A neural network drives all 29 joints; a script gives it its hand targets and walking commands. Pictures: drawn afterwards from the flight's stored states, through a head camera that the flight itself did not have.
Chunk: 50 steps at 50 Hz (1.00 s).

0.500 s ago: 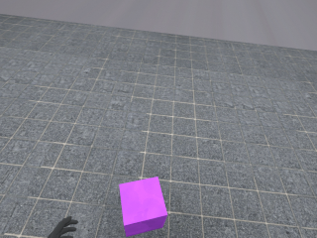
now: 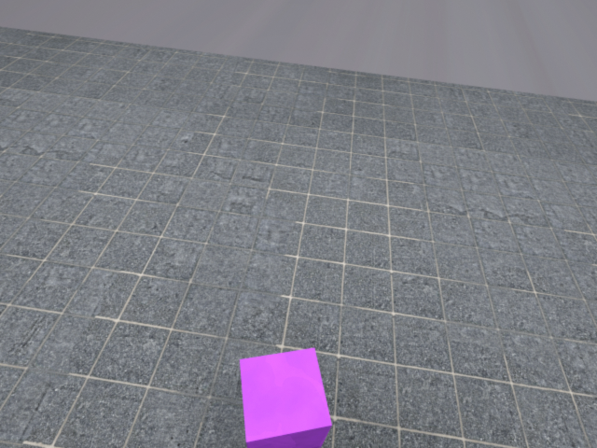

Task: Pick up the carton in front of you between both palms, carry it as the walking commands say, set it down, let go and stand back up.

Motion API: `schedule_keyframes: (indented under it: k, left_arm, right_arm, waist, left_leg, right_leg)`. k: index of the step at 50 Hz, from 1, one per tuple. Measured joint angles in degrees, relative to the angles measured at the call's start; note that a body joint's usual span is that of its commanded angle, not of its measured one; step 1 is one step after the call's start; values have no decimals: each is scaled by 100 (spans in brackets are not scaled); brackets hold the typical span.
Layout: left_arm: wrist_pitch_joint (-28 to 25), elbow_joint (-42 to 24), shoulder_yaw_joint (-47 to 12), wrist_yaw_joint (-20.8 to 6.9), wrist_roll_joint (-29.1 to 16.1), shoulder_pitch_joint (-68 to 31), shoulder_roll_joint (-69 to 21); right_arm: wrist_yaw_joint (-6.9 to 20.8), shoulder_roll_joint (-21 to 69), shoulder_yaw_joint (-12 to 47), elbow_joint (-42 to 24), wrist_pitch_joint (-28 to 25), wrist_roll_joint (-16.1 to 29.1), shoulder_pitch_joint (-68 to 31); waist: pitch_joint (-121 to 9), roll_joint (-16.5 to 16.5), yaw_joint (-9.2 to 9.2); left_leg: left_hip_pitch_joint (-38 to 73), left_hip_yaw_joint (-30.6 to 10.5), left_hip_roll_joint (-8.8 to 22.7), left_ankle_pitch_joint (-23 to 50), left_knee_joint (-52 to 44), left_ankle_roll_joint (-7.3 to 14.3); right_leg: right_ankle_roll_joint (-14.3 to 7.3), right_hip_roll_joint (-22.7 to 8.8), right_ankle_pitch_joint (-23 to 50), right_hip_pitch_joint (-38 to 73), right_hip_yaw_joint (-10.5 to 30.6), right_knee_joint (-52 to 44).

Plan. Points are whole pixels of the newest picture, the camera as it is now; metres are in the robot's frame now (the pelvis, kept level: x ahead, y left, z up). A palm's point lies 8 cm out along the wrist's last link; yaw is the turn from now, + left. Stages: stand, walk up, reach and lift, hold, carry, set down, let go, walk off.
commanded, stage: stand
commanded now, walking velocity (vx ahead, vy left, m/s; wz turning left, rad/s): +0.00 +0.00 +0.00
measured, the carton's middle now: (282, 405) +0.37 +0.03 -0.63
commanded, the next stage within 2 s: none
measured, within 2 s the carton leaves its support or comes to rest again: neither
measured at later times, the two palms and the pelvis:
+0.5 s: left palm out of the picture -0.05 +0.24 -0.13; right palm out of the picture -0.01 -0.24 -0.12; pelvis -0.02 +0.00 +0.01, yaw +2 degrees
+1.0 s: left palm out of the picture -0.11 +0.20 -0.14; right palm out of the picture -0.06 -0.23 -0.13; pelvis -0.04 -0.02 +0.01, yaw +2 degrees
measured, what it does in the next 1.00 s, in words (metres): stands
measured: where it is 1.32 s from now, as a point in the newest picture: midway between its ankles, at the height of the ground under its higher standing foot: outside the picture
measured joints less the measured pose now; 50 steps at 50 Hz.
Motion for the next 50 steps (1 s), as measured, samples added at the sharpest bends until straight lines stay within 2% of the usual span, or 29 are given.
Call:
schedule_keyframes:
  k: [29,50]
  left_arm:
    - [133,1456,-54,-46,39,229,-316]
    - [94,1991,-88,-29,47,242,-637]
  right_arm:
    - [-61,250,143,1214,151,12,148]
    - [-105,523,195,1827,161,27,117]
  waist:
    - [404,40,-49]
    - [467,74,-50]
  left_leg:
    - [411,-174,24,400,-429,-55]
    - [408,-237,110,618,-594,-176]
  right_leg:
    - [-40,21,384,522,-210,-524]
    - [-146,99,524,484,-273,-571]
